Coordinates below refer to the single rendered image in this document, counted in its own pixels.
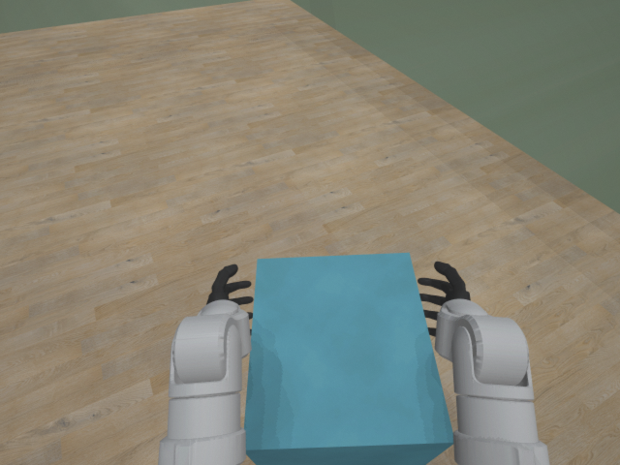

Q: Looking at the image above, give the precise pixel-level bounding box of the right robot hand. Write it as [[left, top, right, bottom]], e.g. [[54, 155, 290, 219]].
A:
[[418, 262, 471, 337]]

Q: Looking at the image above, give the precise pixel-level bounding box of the robot left forearm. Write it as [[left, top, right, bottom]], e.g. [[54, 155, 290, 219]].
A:
[[158, 299, 252, 465]]

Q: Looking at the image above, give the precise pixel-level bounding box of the left robot hand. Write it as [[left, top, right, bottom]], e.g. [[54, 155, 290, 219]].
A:
[[206, 264, 254, 335]]

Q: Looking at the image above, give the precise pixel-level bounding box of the carton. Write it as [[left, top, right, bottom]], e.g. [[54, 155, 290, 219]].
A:
[[244, 253, 453, 465]]

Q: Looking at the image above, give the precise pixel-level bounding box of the robot right forearm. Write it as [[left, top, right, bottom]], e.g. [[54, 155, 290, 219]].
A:
[[435, 298, 550, 465]]

